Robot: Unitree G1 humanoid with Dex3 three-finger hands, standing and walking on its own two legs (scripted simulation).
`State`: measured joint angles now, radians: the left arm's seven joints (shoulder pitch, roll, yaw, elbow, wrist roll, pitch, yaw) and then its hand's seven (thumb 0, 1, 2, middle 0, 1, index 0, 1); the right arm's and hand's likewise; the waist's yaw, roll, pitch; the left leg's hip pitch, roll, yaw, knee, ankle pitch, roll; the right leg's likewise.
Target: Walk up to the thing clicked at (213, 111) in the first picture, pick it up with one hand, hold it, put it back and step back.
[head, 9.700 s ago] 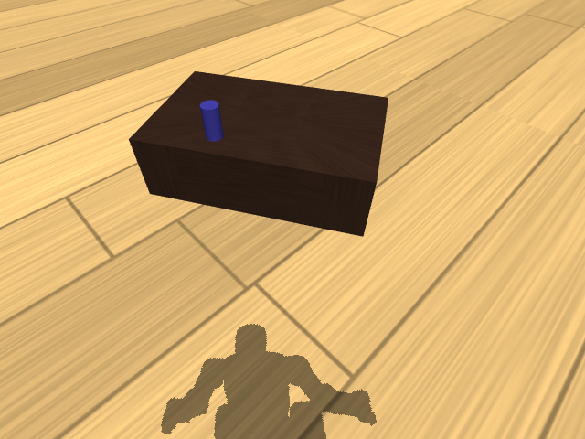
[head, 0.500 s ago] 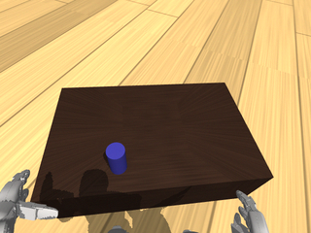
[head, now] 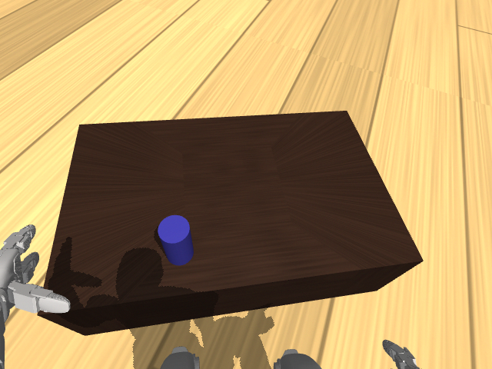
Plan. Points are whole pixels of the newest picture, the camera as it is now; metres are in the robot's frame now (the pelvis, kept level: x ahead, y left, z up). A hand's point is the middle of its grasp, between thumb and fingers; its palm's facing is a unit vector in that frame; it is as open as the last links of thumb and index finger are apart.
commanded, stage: go down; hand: left
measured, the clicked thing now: (177, 241) +0.46 +0.14 -0.30
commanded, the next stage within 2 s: none
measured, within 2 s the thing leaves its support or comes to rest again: neither
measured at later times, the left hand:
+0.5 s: hand (45, 230) +0.37 +0.32 -0.02, palm faces +0.10 -0.99 -0.11, open 17.3 cm
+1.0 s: hand (41, 221) +0.38 +0.33 -0.02, palm faces +0.08 -0.99 -0.09, open 17.2 cm
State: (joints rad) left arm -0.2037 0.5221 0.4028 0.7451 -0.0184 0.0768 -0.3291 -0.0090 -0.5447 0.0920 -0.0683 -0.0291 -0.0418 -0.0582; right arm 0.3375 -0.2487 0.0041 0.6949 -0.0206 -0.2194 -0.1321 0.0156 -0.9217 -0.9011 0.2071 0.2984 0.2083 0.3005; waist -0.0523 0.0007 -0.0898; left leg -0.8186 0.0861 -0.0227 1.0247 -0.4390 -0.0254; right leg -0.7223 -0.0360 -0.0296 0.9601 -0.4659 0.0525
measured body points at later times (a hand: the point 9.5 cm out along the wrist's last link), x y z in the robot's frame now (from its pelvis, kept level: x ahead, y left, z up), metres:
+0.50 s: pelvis -0.01 +0.00 -0.01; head +0.10 +0.03 +0.42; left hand +0.36 +0.37 -0.01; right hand +0.06 -0.29 -0.10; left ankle +0.03 +0.13 -0.67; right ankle +0.00 -0.16 -0.67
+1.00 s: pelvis +0.00 +0.01 -0.02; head +0.11 +0.05 +0.42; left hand +0.37 +0.38 -0.01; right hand +0.08 -0.27 -0.11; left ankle +0.03 +0.13 -0.67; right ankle +0.00 -0.16 -0.67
